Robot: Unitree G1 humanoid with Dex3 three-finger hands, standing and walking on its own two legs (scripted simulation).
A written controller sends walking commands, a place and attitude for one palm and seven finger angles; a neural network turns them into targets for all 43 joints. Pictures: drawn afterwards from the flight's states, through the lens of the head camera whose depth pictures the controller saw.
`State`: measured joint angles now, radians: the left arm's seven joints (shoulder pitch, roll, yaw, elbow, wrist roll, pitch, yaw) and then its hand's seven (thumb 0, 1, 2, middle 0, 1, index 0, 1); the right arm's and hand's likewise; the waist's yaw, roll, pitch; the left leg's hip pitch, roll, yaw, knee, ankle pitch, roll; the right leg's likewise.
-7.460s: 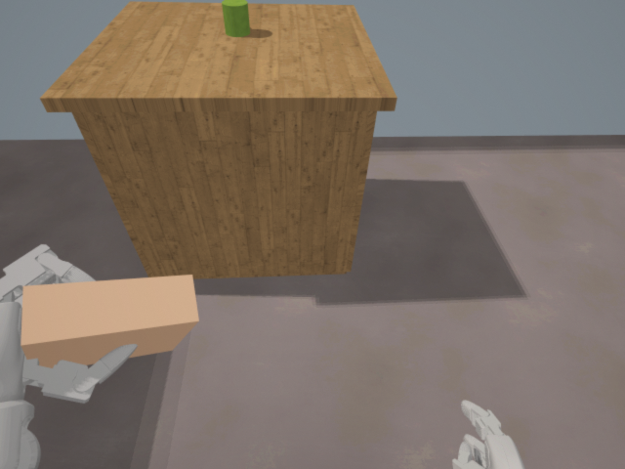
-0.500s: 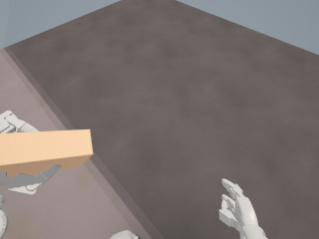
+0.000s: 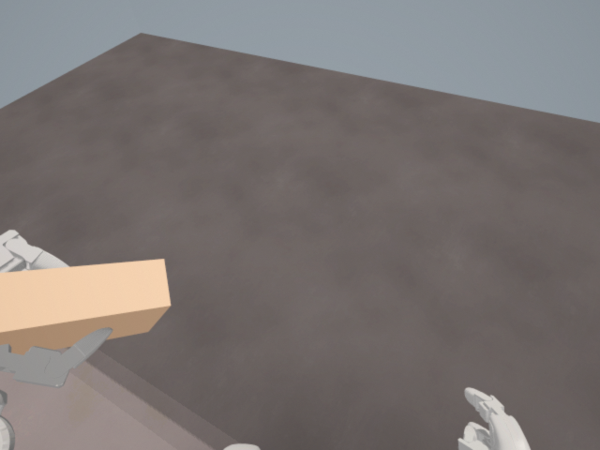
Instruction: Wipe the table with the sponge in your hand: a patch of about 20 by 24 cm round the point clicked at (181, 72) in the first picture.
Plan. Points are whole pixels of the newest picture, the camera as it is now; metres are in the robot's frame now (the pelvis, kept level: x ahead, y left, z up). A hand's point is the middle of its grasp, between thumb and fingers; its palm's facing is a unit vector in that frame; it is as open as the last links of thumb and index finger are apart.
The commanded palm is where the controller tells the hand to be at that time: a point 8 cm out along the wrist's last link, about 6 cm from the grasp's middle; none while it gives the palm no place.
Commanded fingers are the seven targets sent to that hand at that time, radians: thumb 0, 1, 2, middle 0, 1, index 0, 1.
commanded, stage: turn to face it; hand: left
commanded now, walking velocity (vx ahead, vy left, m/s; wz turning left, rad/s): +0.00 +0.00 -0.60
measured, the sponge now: (110, 305) +0.23 +0.20 +0.16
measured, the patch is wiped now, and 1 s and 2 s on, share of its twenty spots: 0.00 0.00 0.00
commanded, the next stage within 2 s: none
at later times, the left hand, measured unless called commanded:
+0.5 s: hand (269, 348) +0.19 +0.04 +0.17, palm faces +0.12 -0.85 -0.51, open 9.1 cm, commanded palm +0.12 +0.11 +0.17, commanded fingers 0.00 0.10 1.30 -1.20 -1.60 -1.20 -1.60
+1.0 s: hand (398, 425) +0.13 -0.07 +0.17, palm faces -0.13 -0.90 -0.41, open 9.1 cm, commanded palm +0.11 -0.01 +0.17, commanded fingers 0.00 0.10 1.30 -1.20 -1.60 -1.20 -1.60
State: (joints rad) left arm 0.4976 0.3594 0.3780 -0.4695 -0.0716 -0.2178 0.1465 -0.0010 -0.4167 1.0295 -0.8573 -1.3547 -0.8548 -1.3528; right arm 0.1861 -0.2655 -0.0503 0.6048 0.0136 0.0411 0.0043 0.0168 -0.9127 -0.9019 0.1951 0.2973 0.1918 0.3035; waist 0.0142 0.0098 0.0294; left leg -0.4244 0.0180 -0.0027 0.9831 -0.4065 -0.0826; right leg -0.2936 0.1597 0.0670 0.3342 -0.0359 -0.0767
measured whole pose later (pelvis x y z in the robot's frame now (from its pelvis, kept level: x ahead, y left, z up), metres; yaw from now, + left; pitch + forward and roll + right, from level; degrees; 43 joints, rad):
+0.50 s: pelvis -0.11 -0.11 -0.02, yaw -18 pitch -1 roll +1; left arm 0.38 0.38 0.41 -0.52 -0.04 -0.23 0.13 0.00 -0.41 1.03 -0.86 -1.35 -0.85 -1.35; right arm 0.13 -0.24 -0.02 0.60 0.01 -0.02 0.00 0.02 -0.91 -0.90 0.20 0.30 0.20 0.30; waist 0.01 0.05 0.19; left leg -0.51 0.10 0.03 1.21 -0.51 -0.10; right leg -0.40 0.00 0.00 0.71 -0.28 -0.03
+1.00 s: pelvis -0.19 -0.14 -0.01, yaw -37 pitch -1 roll -1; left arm 0.40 0.33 0.34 -0.51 -0.01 -0.17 0.14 0.00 -0.41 1.02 -0.86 -1.35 -0.85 -1.35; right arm 0.19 -0.13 0.04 0.53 0.01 -0.03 0.02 0.01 -0.91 -0.90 0.20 0.30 0.20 0.30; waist 0.08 0.04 0.10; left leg -0.24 0.20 0.19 0.57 -0.29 -0.07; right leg -0.41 -0.04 -0.07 0.87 -0.44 0.08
